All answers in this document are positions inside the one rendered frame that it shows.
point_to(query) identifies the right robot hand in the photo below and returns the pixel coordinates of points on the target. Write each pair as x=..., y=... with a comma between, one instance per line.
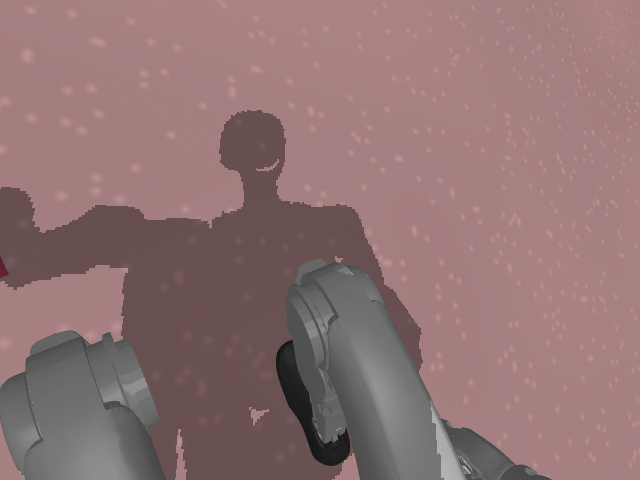
x=480, y=459

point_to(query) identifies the small box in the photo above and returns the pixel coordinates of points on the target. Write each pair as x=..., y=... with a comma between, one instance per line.
x=3, y=270

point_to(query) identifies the right robot foot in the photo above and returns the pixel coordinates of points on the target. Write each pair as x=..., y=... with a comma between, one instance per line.
x=297, y=396

